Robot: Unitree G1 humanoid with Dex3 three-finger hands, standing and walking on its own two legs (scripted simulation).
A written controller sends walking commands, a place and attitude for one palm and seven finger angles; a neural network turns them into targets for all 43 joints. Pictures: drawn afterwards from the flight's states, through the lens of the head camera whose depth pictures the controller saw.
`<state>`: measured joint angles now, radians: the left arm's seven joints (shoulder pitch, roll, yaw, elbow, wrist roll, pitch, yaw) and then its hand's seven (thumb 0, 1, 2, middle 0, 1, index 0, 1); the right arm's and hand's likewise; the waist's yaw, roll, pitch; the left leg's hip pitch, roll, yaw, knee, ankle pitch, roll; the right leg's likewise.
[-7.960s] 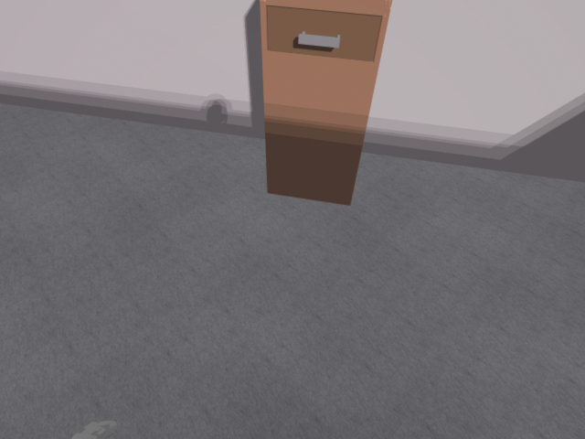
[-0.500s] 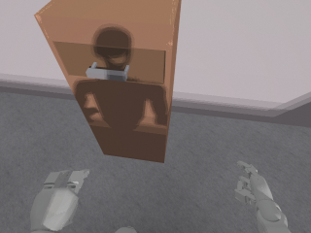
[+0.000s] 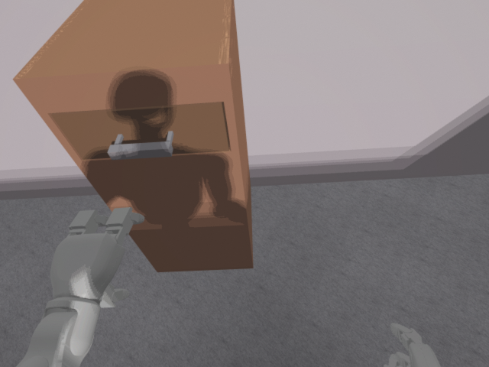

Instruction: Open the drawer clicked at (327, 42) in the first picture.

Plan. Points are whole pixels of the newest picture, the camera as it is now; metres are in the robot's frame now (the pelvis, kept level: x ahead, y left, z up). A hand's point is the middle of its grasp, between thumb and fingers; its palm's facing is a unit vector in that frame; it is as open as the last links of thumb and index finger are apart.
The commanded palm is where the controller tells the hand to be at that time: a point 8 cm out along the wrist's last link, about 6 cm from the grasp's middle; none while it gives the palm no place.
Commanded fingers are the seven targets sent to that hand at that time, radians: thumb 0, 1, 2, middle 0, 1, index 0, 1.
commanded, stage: raise the hand with hooked fingers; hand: left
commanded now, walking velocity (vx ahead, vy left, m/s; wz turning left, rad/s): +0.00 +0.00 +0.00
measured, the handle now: (143, 143) +0.54 +0.30 +0.03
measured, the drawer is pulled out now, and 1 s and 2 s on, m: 0.00 0.00 0.00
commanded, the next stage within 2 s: move the hooked fingers above the handle in 0.88 s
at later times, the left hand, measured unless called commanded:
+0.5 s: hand (67, 195) +0.31 +0.29 +0.15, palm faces +0.12 -0.03 -0.99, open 13.8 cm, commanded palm +0.27 +0.28 +0.20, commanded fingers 0.00 -0.50 0.30 -0.30 -1.20 -0.30 -1.20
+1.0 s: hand (80, 198) +0.30 +0.28 +0.14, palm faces +0.11 -0.06 -0.99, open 13.8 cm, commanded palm +0.28 +0.27 +0.20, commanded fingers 0.00 -0.50 0.30 -0.30 -1.20 -0.30 -1.20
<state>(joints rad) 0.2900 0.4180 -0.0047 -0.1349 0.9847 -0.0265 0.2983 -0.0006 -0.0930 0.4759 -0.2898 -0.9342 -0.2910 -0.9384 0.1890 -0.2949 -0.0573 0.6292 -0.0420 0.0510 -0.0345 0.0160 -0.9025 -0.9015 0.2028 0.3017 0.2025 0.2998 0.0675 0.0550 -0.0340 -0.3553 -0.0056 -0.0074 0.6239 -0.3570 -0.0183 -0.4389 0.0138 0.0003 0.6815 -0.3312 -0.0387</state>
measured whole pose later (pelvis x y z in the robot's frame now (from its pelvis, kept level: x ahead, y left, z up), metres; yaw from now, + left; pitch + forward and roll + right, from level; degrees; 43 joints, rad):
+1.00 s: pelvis +0.00 +0.02 +0.02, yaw +1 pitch +1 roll +0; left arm -0.15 0.49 -0.04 0.02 0.91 0.11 0.02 0.00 -0.49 0.30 -0.31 -1.20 -0.32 -1.20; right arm 0.13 -0.26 0.00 0.65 0.02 0.09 -0.01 0.01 -0.90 -0.90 0.20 0.30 0.20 0.30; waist 0.10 0.09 0.00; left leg -0.17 -0.02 -0.03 0.41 -0.24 0.01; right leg -0.23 -0.01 -0.02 0.44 -0.22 -0.01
